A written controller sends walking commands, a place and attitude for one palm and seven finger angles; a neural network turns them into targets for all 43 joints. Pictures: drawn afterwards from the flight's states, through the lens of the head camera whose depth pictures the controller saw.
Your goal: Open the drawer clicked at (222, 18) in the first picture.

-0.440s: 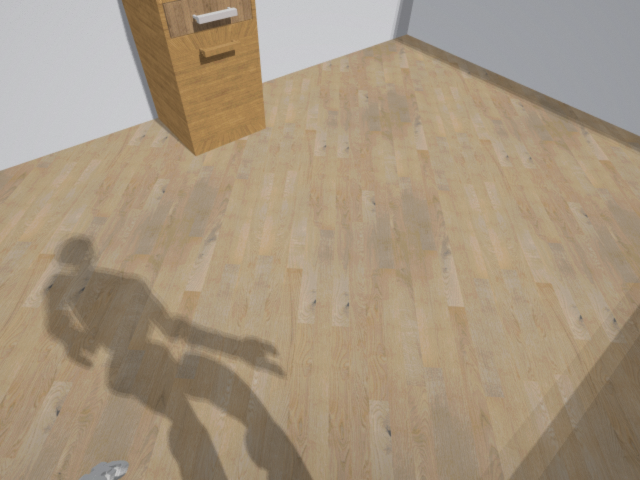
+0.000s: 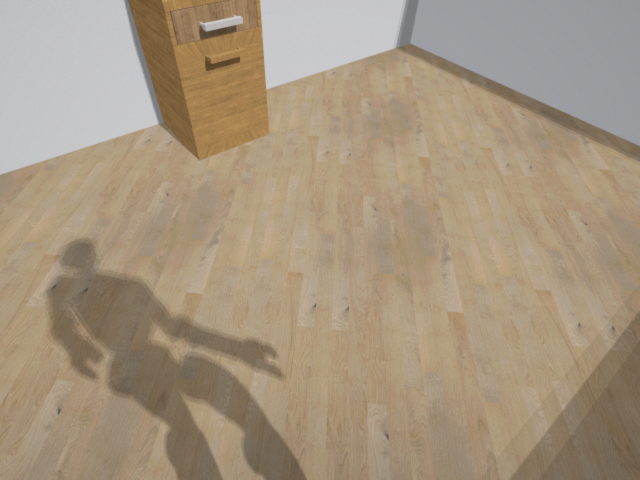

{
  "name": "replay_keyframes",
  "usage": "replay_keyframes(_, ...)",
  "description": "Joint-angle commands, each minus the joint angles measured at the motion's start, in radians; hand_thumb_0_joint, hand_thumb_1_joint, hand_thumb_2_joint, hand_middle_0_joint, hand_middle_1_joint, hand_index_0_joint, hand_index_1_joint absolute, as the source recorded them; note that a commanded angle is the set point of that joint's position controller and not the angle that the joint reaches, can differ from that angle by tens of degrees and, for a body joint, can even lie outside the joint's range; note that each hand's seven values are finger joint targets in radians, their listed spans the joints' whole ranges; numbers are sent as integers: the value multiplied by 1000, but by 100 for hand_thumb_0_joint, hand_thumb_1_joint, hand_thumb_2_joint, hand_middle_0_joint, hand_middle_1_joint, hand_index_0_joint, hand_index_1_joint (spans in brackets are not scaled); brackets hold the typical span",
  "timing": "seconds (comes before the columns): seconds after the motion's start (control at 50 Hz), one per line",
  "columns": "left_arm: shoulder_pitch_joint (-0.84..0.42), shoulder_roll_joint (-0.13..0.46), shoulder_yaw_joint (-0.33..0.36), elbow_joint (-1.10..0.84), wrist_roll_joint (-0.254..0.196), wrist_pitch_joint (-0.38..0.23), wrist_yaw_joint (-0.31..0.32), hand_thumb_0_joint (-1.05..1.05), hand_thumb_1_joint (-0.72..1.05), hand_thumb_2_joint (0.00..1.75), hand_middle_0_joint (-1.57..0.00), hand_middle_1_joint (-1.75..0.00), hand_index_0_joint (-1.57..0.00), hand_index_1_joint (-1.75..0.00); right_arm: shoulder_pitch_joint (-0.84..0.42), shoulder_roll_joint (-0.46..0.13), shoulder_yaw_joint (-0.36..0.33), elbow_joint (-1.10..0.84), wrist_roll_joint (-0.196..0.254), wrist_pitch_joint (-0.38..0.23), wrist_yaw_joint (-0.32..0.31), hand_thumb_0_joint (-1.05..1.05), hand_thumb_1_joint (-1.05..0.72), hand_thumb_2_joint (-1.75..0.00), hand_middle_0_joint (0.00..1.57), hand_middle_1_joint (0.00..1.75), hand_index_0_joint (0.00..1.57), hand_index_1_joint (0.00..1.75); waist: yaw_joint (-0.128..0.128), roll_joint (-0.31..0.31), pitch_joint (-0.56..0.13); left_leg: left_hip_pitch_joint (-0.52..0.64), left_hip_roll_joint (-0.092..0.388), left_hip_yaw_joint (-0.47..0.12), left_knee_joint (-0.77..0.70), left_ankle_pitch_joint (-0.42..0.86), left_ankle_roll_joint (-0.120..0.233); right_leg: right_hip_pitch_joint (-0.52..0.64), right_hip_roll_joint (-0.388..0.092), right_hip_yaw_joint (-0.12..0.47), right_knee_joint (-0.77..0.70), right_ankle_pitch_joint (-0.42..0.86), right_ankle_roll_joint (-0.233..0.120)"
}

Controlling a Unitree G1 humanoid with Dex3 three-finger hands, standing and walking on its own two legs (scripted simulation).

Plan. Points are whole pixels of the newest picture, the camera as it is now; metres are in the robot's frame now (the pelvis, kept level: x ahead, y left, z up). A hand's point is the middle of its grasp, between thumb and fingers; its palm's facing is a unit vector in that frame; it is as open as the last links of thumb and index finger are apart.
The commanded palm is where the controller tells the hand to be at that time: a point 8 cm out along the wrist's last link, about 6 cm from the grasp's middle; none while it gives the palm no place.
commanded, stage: stand and wait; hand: left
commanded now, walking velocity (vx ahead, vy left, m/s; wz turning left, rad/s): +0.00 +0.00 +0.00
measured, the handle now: (220, 21) +1.82 +0.53 -0.13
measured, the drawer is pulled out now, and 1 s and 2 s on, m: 0.00 0.00 0.00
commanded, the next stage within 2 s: look at it before walking up in 0.62 s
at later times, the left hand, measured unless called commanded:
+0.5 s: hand out of the picture +0.05 +0.23 -0.15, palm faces -0.03 -0.94 -0.34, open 7.4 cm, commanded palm none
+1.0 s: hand out of the picture +0.05 +0.23 -0.15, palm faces -0.03 -0.94 -0.33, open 7.4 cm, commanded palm none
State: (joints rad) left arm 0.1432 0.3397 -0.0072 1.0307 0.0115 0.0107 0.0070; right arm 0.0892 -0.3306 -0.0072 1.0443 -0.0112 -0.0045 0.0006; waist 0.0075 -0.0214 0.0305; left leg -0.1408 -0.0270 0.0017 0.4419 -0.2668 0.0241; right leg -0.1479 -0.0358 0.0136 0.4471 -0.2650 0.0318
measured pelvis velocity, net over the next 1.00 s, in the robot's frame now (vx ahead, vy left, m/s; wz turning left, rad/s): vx -0.02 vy -0.02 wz -0.01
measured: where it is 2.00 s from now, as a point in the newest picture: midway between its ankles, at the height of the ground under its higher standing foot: outside the picture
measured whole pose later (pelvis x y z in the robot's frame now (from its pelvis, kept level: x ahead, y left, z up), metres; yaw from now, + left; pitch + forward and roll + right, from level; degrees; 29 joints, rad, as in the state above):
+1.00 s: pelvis -0.02 -0.02 +0.00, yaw +0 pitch -2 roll +0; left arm 0.14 0.34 -0.01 1.09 0.01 0.00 0.00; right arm 0.12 -0.34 0.00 1.12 -0.01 -0.01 0.01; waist 0.00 -0.01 0.04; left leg -0.14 0.00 0.00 0.38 -0.20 0.00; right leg -0.15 -0.01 0.01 0.39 -0.20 0.01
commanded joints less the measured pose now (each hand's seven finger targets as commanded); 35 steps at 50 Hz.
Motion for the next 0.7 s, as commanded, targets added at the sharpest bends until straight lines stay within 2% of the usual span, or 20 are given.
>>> replay_keyframes(0.0, -54, 202, 45, -65, -2, -29, 8, 0, 90, 90, -20, -30, -20, -30, -58, -214, -40, -65, 0, -31, -17, 0, -90, -90, 20, 30, 20, 30, -6, 32, -91, 16, 138, -93, -75, 290, 21, 29, -82, 60, -54, 251, -55)
replay_keyframes(0.28, -55, 208, 40, -21, -1, -31, 5, 0, 90, 90, -20, -30, -20, -30, -36, -221, -34, -14, 3, -27, -11, 0, -90, -90, 20, 30, 20, 30, -5, 10, -30, -12, 138, -105, -130, 133, 14, -6, -83, 86, -118, 117, -56)
replay_keyframes(0.44, -54, 209, 40, -15, 1, -32, 4, 0, 90, 90, -20, -30, -20, -30, -23, -221, -33, 0, 3, -25, -8, 0, -90, -90, 20, 30, 20, 30, -9, 13, -26, -23, 136, -110, -139, 84, 10, -26, -81, 100, -136, 53, -58)
replay_keyframes(0.68, -47, 207, 40, -8, 0, -35, 4, 0, 90, 90, -20, -30, -20, -30, -14, -217, -31, 10, 2, -27, -9, 0, -90, -90, 20, 30, 20, 30, -8, 17, -38, -15, 141, -106, -135, 105, 7, -28, -82, 104, -137, 75, -59)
